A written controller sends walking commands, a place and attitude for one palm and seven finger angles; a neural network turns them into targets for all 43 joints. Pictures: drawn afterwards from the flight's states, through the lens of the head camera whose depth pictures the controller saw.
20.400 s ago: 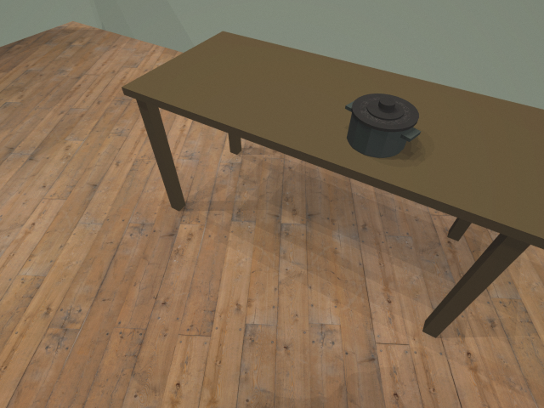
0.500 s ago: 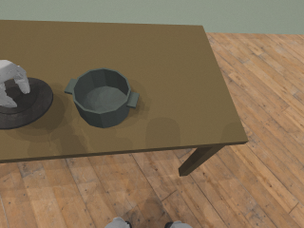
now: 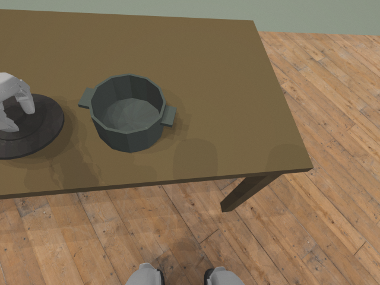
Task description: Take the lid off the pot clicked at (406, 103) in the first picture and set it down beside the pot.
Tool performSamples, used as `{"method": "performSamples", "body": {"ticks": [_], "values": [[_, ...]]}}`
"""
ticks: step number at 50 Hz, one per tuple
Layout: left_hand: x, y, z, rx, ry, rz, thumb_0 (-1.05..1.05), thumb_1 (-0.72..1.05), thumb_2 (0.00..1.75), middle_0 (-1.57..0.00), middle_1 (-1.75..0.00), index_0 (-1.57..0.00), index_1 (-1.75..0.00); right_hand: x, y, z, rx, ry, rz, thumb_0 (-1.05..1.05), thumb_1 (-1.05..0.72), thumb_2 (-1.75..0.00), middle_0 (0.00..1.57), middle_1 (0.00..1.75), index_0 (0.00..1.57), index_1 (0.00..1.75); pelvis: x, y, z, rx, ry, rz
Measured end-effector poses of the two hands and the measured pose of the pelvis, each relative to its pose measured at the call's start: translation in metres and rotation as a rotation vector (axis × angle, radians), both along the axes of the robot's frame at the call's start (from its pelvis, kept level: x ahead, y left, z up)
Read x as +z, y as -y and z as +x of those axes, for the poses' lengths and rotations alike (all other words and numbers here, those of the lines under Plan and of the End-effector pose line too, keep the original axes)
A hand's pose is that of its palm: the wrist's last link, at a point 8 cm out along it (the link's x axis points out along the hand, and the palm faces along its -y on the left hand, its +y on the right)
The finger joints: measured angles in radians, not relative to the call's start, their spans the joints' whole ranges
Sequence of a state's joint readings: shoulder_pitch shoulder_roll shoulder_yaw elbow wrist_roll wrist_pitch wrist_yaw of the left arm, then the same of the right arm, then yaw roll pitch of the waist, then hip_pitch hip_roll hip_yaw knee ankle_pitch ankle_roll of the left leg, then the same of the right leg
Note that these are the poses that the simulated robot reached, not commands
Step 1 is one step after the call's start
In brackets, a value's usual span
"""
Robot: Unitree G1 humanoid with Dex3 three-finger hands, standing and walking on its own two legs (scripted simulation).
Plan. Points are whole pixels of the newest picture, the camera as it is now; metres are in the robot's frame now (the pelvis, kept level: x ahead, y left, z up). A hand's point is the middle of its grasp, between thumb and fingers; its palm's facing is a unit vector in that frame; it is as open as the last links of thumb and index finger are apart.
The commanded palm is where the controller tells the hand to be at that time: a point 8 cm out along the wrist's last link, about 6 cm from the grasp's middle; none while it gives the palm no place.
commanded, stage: lower the lid onto the table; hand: left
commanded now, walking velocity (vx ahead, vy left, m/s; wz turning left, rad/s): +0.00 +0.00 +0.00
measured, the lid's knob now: (13, 116) +0.48 +0.35 +0.00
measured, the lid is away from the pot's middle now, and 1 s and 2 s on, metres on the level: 0.24 0.26 0.26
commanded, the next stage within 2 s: open the fingers wide in 0.38 s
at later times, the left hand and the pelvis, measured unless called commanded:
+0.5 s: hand (10, 122) +0.46 +0.35 +0.00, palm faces -0.46 -0.11 -0.88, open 7.0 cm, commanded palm +0.48 +0.33 +0.05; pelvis -0.01 +0.02 -0.02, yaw -1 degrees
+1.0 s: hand (0, 138) +0.42 +0.35 +0.00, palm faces -0.44 -0.11 -0.89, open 7.2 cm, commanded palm +0.48 +0.33 +0.05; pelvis -0.03 +0.02 -0.01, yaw +1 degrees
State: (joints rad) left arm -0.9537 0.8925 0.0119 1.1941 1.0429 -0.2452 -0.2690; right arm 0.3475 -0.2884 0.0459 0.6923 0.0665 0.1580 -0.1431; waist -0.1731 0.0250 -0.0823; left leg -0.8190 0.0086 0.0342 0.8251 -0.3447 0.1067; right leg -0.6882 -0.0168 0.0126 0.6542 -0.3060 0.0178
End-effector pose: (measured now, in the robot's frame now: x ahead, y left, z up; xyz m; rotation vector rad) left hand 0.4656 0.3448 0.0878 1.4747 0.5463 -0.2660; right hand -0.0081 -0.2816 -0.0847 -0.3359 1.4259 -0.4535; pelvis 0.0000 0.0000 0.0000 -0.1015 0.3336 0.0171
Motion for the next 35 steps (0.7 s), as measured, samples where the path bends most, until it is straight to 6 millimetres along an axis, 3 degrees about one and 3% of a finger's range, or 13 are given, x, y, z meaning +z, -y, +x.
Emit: {"method": "performSamples", "body": {"ticks": [24,35], "values": [[-0.032,-0.004,0.005,-0.019,0.023,-0.013,-0.01,0.38,0.40,-0.75,-0.99,-0.73,-0.96,-0.006,-0.020,-0.023,-0.011,-0.032,-0.021,0.00,-0.90,-0.90,0.20,0.30,0.20,0.30,-0.015,-0.018,-0.013,-0.003,-0.038,-0.029],[-0.037,-0.011,-0.019,0.022,0.065,-0.022,0.00,0.39,0.43,-0.72,-1.00,-0.70,-0.97,-0.014,-0.034,-0.014,-0.003,-0.022,0.052,0.00,-0.90,-0.90,0.20,0.30,0.20,0.30,-0.014,-0.025,-0.016,0.011,-0.018,-0.033]]}}
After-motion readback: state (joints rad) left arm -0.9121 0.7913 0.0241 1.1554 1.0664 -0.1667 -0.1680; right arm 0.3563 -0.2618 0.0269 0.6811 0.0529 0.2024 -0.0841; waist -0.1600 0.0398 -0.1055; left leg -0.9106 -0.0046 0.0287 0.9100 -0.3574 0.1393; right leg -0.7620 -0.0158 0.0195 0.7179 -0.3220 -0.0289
